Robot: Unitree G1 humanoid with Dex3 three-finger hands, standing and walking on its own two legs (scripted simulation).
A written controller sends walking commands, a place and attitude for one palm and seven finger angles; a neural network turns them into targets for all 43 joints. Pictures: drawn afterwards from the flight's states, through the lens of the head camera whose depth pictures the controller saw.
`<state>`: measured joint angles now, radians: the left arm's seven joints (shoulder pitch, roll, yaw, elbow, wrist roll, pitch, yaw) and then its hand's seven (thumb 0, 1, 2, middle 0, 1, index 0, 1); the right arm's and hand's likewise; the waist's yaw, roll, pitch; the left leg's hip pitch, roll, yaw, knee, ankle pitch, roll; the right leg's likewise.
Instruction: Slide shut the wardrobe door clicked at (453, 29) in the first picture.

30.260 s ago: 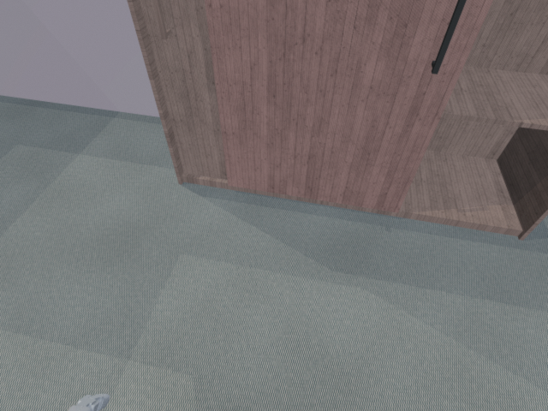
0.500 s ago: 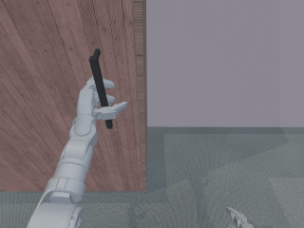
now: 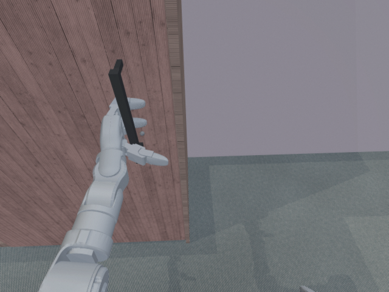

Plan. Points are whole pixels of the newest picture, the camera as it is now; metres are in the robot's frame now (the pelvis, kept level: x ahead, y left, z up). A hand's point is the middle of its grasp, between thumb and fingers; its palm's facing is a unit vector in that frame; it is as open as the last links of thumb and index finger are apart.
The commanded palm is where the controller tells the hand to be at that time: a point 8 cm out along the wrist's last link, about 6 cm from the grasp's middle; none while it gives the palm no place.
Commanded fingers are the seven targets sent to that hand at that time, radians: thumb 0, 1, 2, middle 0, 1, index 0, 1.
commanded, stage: slip the hand off the handle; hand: left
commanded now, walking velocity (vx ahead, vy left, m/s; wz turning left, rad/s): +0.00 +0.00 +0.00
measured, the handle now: (130, 118) +0.45 +0.15 +0.13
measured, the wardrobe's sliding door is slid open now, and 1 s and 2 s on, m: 0.00 0.00 0.00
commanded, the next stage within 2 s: draw the hand back to the body in 1.20 s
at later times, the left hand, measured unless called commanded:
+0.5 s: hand (103, 136) +0.40 +0.20 +0.12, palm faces +0.21 -0.97 -0.12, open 14.5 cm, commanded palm +0.36 +0.24 +0.12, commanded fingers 0.00 -0.55 0.20 -0.25 -1.15 -0.25 -1.15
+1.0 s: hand (106, 166) +0.32 +0.18 +0.12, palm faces +0.17 -0.98 -0.11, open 14.7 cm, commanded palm +0.28 +0.22 +0.12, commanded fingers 0.00 -0.55 0.20 -0.25 -1.15 -0.25 -1.15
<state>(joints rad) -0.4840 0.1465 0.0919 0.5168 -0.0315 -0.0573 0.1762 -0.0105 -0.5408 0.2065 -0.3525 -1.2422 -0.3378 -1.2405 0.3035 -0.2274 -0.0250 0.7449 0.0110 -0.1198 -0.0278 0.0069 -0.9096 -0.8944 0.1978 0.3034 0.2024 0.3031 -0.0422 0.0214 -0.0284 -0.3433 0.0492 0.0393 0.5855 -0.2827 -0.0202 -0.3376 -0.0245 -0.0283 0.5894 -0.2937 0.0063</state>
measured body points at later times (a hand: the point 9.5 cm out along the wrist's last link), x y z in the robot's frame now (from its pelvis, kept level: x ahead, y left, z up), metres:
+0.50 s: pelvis +0.00 +0.01 +0.00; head +0.01 +0.01 +0.45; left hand +0.38 +0.25 +0.13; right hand +0.11 -0.25 -0.11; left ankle +0.01 +0.13 -0.73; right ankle +0.01 -0.12 -0.73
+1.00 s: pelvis +0.01 +0.00 +0.00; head +0.00 -0.01 +0.45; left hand +0.31 +0.23 +0.13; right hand +0.17 -0.23 -0.09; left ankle +0.01 +0.13 -0.73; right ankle +0.01 -0.12 -0.73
